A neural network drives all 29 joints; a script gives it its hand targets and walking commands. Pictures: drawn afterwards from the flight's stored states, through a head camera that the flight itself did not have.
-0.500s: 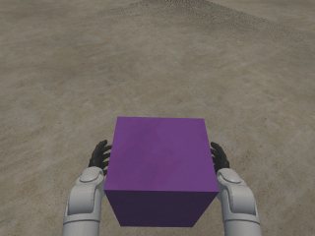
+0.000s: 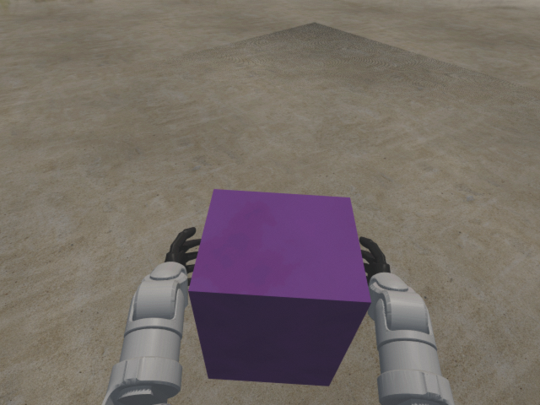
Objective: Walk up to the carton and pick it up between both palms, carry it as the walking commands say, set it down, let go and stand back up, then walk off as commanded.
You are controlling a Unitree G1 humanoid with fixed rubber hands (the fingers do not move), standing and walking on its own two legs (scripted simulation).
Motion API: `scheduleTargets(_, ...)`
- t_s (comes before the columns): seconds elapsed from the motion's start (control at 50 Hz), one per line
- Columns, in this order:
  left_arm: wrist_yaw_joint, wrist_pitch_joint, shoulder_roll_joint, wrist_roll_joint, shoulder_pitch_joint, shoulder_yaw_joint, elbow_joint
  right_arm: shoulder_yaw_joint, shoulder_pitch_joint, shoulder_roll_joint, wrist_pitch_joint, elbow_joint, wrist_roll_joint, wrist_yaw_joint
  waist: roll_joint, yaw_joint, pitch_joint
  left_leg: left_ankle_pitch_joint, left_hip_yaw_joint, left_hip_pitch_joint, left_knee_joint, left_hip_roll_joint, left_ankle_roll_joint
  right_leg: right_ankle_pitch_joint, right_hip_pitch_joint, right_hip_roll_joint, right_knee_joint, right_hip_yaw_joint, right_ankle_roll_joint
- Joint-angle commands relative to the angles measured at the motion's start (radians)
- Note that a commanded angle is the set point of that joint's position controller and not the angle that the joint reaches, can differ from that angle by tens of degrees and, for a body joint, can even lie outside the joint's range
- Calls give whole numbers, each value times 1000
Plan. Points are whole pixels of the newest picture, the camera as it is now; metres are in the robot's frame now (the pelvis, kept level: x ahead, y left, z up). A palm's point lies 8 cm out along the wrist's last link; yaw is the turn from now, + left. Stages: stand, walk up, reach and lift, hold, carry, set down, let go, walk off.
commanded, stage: hold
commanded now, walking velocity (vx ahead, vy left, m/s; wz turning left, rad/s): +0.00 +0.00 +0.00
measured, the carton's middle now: (274, 293) +0.30 -0.03 -0.01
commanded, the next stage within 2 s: set down in 0.06 s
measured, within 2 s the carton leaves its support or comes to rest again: neither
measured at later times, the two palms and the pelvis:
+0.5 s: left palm (179, 299) +0.30 +0.13 +0.00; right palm (372, 303) +0.26 -0.18 +0.00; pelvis -0.01 +0.00 -0.01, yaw +1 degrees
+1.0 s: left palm (199, 309) +0.33 +0.11 -0.09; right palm (365, 314) +0.30 -0.20 -0.09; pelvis -0.03 +0.01 -0.05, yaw +1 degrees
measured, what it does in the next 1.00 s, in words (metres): stands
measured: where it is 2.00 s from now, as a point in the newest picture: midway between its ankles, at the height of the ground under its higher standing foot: outside the picture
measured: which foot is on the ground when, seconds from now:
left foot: down 0.00-1.00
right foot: down 0.00-1.00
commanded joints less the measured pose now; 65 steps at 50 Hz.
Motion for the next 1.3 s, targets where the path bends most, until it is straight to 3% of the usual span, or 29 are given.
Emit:
scheduleTargets(0.0,-261,-42,-824,-257,-559,-602,-91,630,-557,963,-34,-126,284,219,-3,16,-223,153,-115,60,-91,-1,13,285,33,-2,-85,58,14)
scheduleTargets(0.04,-270,-39,-822,-274,-507,-633,-107,647,-500,973,-30,-173,285,200,-20,-2,-258,207,-118,71,-101,-6,9,381,69,0,-91,62,22)
scheduleTargets(0.06,-250,-27,-947,-208,-301,-581,-50,601,-423,971,-30,-216,268,215,24,19,-309,335,-72,31,-91,-53,10,386,166,43,-127,53,5)
scheduleTargets(0.12,-256,-62,-857,-212,-346,-581,-71,554,-332,943,-23,-149,221,198,-51,-31,-198,218,-83,-18,-102,-58,32,343,132,32,-144,69,22)
scheduleTargets(0.18,-259,-107,-822,-198,-435,-545,-49,522,-398,934,-58,-87,206,204,-41,-7,-152,73,-84,-62,-101,-60,39,172,78,24,-144,62,24)
scheduleTargets(0.3,-260,-189,-858,-158,-541,-489,58,483,-543,956,-139,-31,171,216,-21,12,-248,-5,-86,-125,-45,-54,46,65,38,19,-76,59,15)
scheduleTargets(0.32,-263,-199,-876,-154,-543,-478,90,462,-552,963,-147,0,167,216,-59,-6,-230,-10,-95,-144,-37,-50,52,56,7,27,-66,51,18)
scheduleTargets(0.34,-261,-205,-887,-143,-553,-480,90,450,-513,948,-149,34,146,218,-2,-1,-225,-15,-92,-136,-37,-48,43,37,-17,20,-69,53,8)
scheduleTargets(0.36,-256,-204,-879,-127,-532,-445,145,418,-512,944,-151,71,129,222,-46,-7,-207,-18,-102,-141,-37,-39,49,46,-28,31,-54,47,6)
scheduleTargets(0.38,-256,-209,-866,-107,-538,-429,163,397,-509,937,-158,87,113,224,-7,-8,-218,-28,-91,-146,-36,-43,42,51,-26,30,-55,44,3)
scheduleTargets(0.46,-244,-243,-905,-82,-577,-392,214,353,-562,896,-201,137,72,243,2,-15,-240,-14,-106,-192,-2,-37,32,53,-97,40,6,34,-5)
scheduleTargets(0.5,-232,-264,-907,-74,-602,-374,216,344,-584,884,-222,164,62,256,16,5,-272,22,-110,-220,15,-36,27,78,-134,42,48,24,-12)
scheduleTargets(0.54,-221,-283,-909,-70,-619,-378,230,299,-590,849,-253,174,41,258,16,-35,-281,45,-124,-249,39,-26,20,92,-193,46,89,17,-16)
scheduleTargets(0.62,-187,-310,-936,-77,-628,-370,252,303,-658,807,-302,175,54,279,44,-19,-396,123,-122,-224,101,-21,-13,119,-287,55,160,7,-25)
scheduleTargets(0.68,-174,-329,-934,-93,-655,-396,236,287,-637,801,-319,221,44,291,29,-50,-434,132,-126,-227,126,-20,-21,127,-341,62,184,4,-26)
scheduleTargets(0.78,-155,-372,-943,-90,-667,-414,236,288,-675,799,-368,209,41,308,31,-49,-528,151,-121,-290,178,-44,-28,164,-399,70,228,-3,-27)
scheduleTargets(0.82,-145,-385,-937,-82,-675,-394,238,289,-669,791,-382,243,52,314,54,-14,-548,158,-125,-311,208,-49,-26,152,-470,73,274,-7,-24)
scheduleTargets(0.84,-144,-387,-930,-63,-652,-374,271,267,-687,777,-390,242,45,315,35,-35,-525,148,-126,-352,221,-46,-26,150,-496,70,280,-2,-25)
scheduleTargets(0.9,-152,-407,-897,-65,-714,-361,264,291,-705,808,-394,277,49,313,7,-12,-548,65,-107,-444,258,-71,-10,106,-532,72,309,-4,-7)
scheduleTargets(0.92,-152,-410,-904,-65,-729,-377,264,263,-688,802,-399,283,29,308,36,-42,-576,45,-101,-469,269,-77,-16,105,-510,71,318,-3,-12)
scheduleTargets(0.94,-161,-411,-919,-70,-719,-382,268,303,-722,814,-404,248,52,305,17,-10,-601,59,-103,-473,290,-81,-8,111,-517,70,329,6,-8)
scheduleTargets(0.96,-166,-416,-903,-70,-730,-389,275,294,-723,837,-409,232,50,302,24,-37,-626,72,-105,-501,305,-83,-3,151,-520,68,346,-1,-3)
scheduleTargets(1.08,-185,-439,-917,-98,-799,-423,268,328,-776,855,-420,232,75,291,24,-37,-764,70,-86,-629,401,-110,-4,177,-570,77,434,-5,11)
scheduleTargets(1.14,-194,-449,-917,-115,-828,-429,265,337,-786,878,-417,226,78,281,17,-60,-802,68,-80,-715,443,-114,-1,195,-572,76,473,-1,19)
scheduleTargets(1.16,-195,-448,-914,-107,-806,-430,268,357,-781,876,-419,210,94,283,18,-45,-851,97,-77,-729,462,-120,-5,232,-573,81,492,-5,23)
scheduleTargets(1.18,-196,-451,-930,-124,-810,-456,260,359,-758,900,-414,234,92,276,1,-69,-857,105,-80,-752,478,-116,-1,249,-557,79,504,6,28)
scheduleTargets(1.2,-193,-454,-910,-128,-845,-449,223,381,-796,901,-414,211,111,277,-20,-32,-896,100,-69,-796,494,-126,-7,249,-536,84,516,3,28)
scheduleTargets(1.22,-194,-451,-896,-121,-871,-438,238,369,-786,899,-413,233,112,269,18,-41,-898,85,-65,-821,508,-129,-4,248,-565,83,530,11,30)
scheduleTargets(1.28,-190,-443,-913,-122,-833,-432,280,383,-818,893,-410,222,126,263,-7,-36,-905,70,-61,-875,542,-138,-7,223,-582,89,549,9,33)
